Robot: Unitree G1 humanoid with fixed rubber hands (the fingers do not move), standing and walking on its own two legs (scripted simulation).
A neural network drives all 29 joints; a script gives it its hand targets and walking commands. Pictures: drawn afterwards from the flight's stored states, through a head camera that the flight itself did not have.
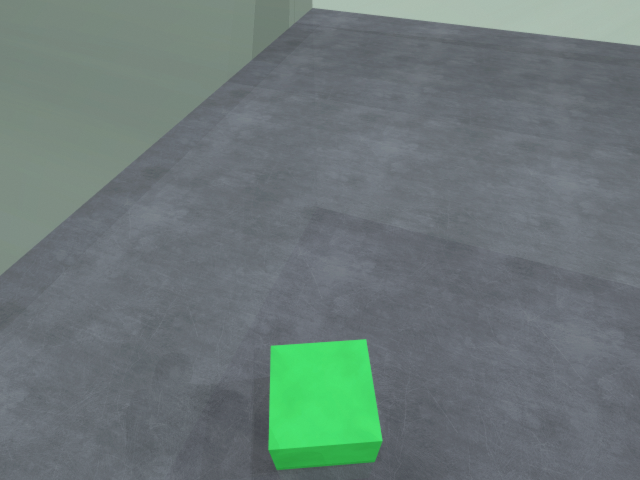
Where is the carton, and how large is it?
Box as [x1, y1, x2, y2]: [268, 339, 381, 469]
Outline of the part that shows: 365,339 271,346 268,449 277,469 374,461 381,443 381,434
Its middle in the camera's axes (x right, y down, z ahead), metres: +0.00 +0.47 +1.10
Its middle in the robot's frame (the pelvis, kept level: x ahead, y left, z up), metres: +0.46 +0.01 -0.66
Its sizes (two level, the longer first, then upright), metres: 0.277 0.272 0.209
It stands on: the floor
